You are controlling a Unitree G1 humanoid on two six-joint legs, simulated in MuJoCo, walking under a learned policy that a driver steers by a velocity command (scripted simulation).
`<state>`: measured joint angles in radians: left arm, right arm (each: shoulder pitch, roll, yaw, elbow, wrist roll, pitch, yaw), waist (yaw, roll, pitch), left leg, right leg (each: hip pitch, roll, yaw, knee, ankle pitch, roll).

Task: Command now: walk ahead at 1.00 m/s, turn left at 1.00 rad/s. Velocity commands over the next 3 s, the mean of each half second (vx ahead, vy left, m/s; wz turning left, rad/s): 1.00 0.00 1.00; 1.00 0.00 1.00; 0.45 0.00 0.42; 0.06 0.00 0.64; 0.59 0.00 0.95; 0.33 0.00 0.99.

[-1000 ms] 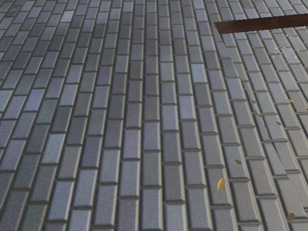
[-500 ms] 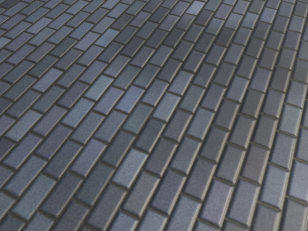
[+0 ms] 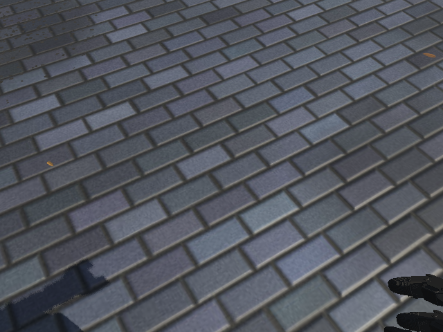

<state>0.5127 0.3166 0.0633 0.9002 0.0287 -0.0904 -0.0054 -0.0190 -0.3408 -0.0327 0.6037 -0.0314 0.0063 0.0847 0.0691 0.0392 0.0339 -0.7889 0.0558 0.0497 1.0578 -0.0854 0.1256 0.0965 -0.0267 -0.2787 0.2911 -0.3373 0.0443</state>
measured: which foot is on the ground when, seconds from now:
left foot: up 0.00-0.12, down 0.14-0.54, up 0.56-1.00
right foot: down 0.00-0.14, up 0.16-0.54, down 0.56-1.00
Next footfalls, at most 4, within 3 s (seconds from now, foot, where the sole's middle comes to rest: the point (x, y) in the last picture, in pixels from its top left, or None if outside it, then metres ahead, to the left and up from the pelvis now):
0.14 left None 0.34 0.04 -0.76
0.56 right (236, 233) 0.81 0.03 -0.76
1.02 left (118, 189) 0.96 0.47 -0.76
1.40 right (63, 134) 1.22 0.75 -0.76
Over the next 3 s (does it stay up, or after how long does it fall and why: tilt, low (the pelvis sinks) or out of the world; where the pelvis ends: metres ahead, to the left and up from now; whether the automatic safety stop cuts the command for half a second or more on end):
stays up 0.90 1.06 0.01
